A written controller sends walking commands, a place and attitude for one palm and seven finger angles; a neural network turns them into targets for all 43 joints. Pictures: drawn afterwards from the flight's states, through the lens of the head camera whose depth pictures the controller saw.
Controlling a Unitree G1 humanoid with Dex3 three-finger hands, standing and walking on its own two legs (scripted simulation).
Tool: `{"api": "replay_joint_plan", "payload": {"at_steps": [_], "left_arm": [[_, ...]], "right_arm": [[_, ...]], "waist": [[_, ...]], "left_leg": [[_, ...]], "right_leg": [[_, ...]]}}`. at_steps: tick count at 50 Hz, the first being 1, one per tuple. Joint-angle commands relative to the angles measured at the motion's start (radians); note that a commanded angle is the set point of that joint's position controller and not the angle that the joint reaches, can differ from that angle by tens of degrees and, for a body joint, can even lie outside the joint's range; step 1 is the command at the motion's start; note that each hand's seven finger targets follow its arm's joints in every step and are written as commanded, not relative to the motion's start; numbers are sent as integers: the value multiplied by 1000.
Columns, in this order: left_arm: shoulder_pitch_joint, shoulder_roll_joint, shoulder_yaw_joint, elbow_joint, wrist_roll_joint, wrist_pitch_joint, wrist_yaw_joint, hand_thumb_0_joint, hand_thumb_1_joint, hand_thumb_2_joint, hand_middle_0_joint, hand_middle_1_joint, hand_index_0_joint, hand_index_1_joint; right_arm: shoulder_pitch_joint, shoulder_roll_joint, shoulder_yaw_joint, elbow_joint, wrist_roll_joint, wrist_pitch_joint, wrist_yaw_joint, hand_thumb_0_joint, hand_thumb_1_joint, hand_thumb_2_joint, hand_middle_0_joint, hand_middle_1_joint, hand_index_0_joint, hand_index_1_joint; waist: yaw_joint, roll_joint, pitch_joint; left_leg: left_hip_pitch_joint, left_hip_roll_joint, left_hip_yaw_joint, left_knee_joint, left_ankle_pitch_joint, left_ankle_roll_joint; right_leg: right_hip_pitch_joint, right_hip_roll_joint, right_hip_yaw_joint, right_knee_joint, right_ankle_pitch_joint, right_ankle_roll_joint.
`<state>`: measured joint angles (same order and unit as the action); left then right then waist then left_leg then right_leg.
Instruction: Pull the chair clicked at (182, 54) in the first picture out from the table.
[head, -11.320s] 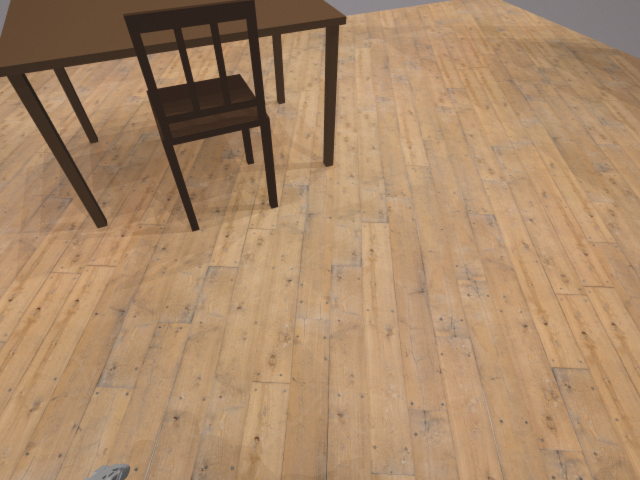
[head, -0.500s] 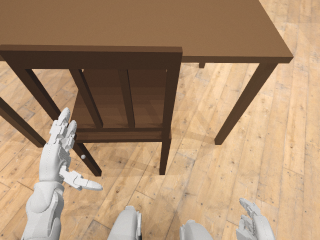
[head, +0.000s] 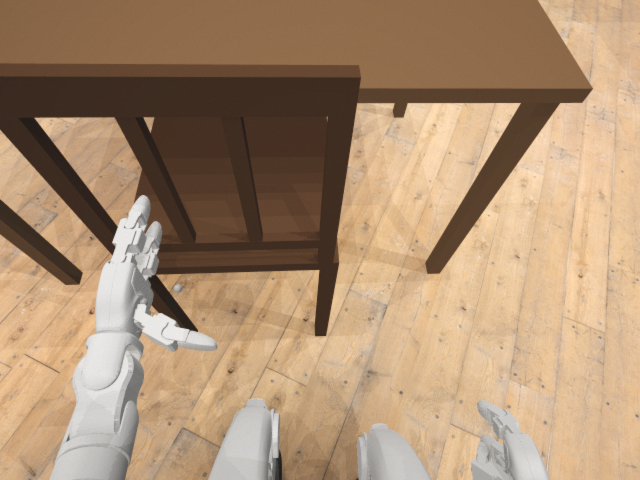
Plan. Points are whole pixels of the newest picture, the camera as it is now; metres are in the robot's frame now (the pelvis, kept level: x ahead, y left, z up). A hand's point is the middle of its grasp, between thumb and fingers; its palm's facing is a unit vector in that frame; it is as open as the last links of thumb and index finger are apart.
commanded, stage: aim the fingers beside a spindle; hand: left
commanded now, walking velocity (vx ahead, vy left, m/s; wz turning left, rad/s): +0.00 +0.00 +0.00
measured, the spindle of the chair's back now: (164, 188) +0.48 +0.23 +0.03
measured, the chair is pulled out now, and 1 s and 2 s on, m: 0.00 0.00 0.00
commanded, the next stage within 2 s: none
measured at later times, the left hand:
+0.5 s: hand (160, 289) +0.33 +0.20 +0.04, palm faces +0.08 -1.00 -0.06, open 17.0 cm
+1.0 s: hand (167, 292) +0.34 +0.20 +0.01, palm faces +0.05 -1.00 -0.02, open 17.0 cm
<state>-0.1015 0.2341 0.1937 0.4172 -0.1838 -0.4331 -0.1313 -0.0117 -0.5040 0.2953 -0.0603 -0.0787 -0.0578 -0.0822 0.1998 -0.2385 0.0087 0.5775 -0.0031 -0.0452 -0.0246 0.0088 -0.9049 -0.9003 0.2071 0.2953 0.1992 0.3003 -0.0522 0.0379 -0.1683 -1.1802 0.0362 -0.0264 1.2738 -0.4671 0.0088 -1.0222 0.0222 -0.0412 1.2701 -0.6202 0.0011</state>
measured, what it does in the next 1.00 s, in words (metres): stands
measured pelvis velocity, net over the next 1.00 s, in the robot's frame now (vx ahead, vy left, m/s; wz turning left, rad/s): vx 0.00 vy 0.00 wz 0.00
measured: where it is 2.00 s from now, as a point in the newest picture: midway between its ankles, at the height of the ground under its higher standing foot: outside the picture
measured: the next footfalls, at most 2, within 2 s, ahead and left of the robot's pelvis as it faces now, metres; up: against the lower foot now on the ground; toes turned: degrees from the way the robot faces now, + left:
none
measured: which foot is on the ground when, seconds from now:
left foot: down 0.00-1.00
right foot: down 0.00-1.00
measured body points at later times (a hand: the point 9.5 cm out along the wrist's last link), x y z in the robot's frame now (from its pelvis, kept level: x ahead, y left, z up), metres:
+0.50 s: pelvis +0.01 +0.00 +0.00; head +0.11 +0.01 +0.44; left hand +0.32 +0.25 +0.04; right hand +0.16 -0.26 -0.10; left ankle +0.07 +0.11 -0.62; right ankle -0.01 -0.13 -0.62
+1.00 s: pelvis +0.00 +0.00 +0.00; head +0.11 +0.02 +0.44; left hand +0.33 +0.25 +0.01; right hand +0.15 -0.25 -0.10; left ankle +0.07 +0.11 -0.62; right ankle -0.01 -0.13 -0.62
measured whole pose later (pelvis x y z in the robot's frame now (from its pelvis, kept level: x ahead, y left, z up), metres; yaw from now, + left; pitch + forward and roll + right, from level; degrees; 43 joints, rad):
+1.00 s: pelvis +0.00 +0.00 +0.00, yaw +0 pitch +22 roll -4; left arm -0.09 0.26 0.22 0.45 -0.22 -0.40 -0.18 -0.01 -0.50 0.30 -0.06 -0.08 -0.06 -0.08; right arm 0.21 -0.24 0.01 0.58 0.01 -0.03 -0.03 0.01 -0.90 -0.90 0.21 0.30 0.20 0.30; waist -0.06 0.04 -0.18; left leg -1.19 0.04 -0.03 1.27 -0.47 0.02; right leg -1.02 0.02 -0.04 1.25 -0.62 0.01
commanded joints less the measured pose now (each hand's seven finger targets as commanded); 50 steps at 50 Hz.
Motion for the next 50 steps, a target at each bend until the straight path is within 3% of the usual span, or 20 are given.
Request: {"api": "replay_joint_plan", "payload": {"at_steps": [1, 6, 9, 12, 14, 18, 21, 25, 28, 30, 33, 35, 36, 39, 42, 44, 47, 50], "left_arm": [[-172, 199, 106, -266, -20, -99, 15, 0, -500, 300, -60, -80, -60, -80], [-99, 183, 98, -257, -36, -95, -8, 0, -500, 300, -60, -80, -60, -80], [-70, 118, 35, -184, -47, -67, -43, 0, -500, 300, -60, -80, -60, -80], [-112, 140, 55, -132, -53, -60, -62, 0, -500, 300, -60, -80, -60, -80], [-147, 161, 74, -181, -53, -84, -59, 0, -500, 300, -60, -80, -60, -80], [-149, 222, 127, -336, -51, -143, -29, 0, -500, 300, -60, -80, -60, -80], [-134, 202, 95, -365, -38, -147, -13, 0, -500, 300, -60, -80, -60, -80], [-83, 136, 49, -194, -40, -79, -34, 0, -500, 300, -60, -80, -60, -80], [-89, 123, 51, -71, -53, -34, -67, 0, -500, 300, -60, -80, -60, -80], [-149, 144, 66, -105, -55, -45, -72, 0, -500, 300, -60, -80, -60, -80], [-184, 184, 87, -273, -54, -99, -55, 0, -500, 300, -60, -80, -60, -80], [-199, 247, 132, -385, -48, -138, -27, 0, -500, 300, -60, -80, -60, -80], [-188, 221, 103, -398, -43, -145, -16, 0, -500, 300, -60, -80, -60, -80], [-150, 218, 107, -312, -30, -127, 1, 0, -500, 300, -60, -80, -60, -80], [-116, 127, 40, -148, -30, -64, -23, 0, -500, 300, -60, -80, -60, -80], [-89, 110, 36, -59, -40, -27, -50, 0, -500, 300, -60, -80, -60, -80], [-111, 122, 42, -124, -54, -28, -69, 0, -500, 300, -60, -80, -60, -80], [-124, 214, 114, -321, -61, -92, -43, 0, -500, 300, -60, -80, -60, -80]], "right_arm": [[8, -150, -58, -136, 3, -36, -12, 0, -900, -900, 200, 300, 200, 300], [15, -149, -61, -127, 6, -32, -12, 0, -900, -900, 200, 300, 200, 300], [17, -152, -61, -123, 14, -32, -12, 0, -900, -900, 200, 300, 200, 300], [19, -162, -62, -112, 19, -29, -17, 0, -900, -900, 200, 300, 200, 300], [12, -160, -63, -117, 16, -36, -20, 0, -900, -900, 200, 300, 200, 300], [9, -148, -65, -125, 6, -50, -20, 0, -900, -900, 200, 300, 200, 300], [6, -146, -62, -118, 2, -53, -16, 0, -900, -900, 200, 300, 200, 300], [10, -155, -61, -107, 8, -40, -14, 0, -900, -900, 200, 300, 200, 300], [12, -166, -59, -114, 20, -28, -18, 0, -900, -900, 200, 300, 200, 300], [8, -166, -58, -121, 20, -29, -21, 0, -900, -900, 200, 300, 200, 300], [1, -157, -61, -139, 11, -42, -20, 0, -900, -900, 200, 300, 200, 300], [6, -156, -63, -136, 4, -50, -21, 0, -900, -900, 200, 300, 200, 300], [5, -149, -60, -132, 0, -53, -20, 0, -900, -900, 200, 300, 200, 300], [16, -153, -56, -108, -2, -48, -19, 0, -900, -900, 200, 300, 200, 300], [11, -158, -56, -104, 8, -34, -15, 0, -900, -900, 200, 300, 200, 300], [17, -166, -56, -109, 17, -25, -15, 0, -900, -900, 200, 300, 200, 300], [12, -167, -61, -130, 21, -22, -16, 0, -900, -900, 200, 300, 200, 300], [6, -157, -62, -146, 11, -33, -14, 0, -900, -900, 200, 300, 200, 300]], "waist": [[22, 48, -400], [13, 33, -394], [-14, -21, -313], [-23, -50, -257], [-11, -10, -281], [22, 81, -417], [11, 106, -423], [-20, 11, -309], [-22, -59, -227], [-16, -29, -260], [11, 64, -394], [26, 123, -475], [16, 132, -473], [-3, 77, -403], [-25, 8, -286], [-22, -39, -239], [-7, -31, -312], [30, 79, -434]], "left_leg": [[436, -9, -21, -158, 217, 13], [436, -6, -13, -156, 253, 15], [383, -8, -12, -154, 204, 21], [314, -12, -10, -142, 131, 23], [336, -13, -13, -138, 146, 24], [466, -8, -15, -145, 269, 16], [508, -3, -27, -150, 302, 13], [398, -6, -23, -151, 204, 17], [298, -15, -16, -150, 101, 20], [307, -17, -14, -141, 104, 23], [430, -10, -21, -145, 206, 18], [516, -3, -31, -146, 280, 11], [543, -2, -33, -147, 307, 11], [491, 4, -45, -151, 287, 11], [384, -5, -35, -161, 158, 13], [326, -10, -29, -164, 102, 17], [349, -13, -18, -152, 143, 21], [460, -7, -25, -156, 258, 13]], "right_leg": [[78, 10, -3, -195, 271, -25], [109, 13, 0, -204, 326, -22], [87, 13, -2, -222, 298, -17], [58, 10, 7, -228, 236, -14], [53, 11, 6, -216, 237, -19], [94, 10, 2, -193, 323, -27], [72, 12, -6, -188, 330, -26], [46, 13, -11, -208, 279, -18], [37, 13, -4, -230, 203, -15], [40, 11, 3, -222, 199, -19], [59, 11, -2, -196, 264, -26], [63, 13, -4, -183, 297, -30], [56, 14, -8, -184, 312, -29], [38, 19, -19, -183, 296, -26], [11, 18, -21, -206, 223, -19], [16, 19, -20, -220, 188, -21], [53, 12, -9, -216, 231, -20], [87, 13, -7, -192, 303, -29]]}}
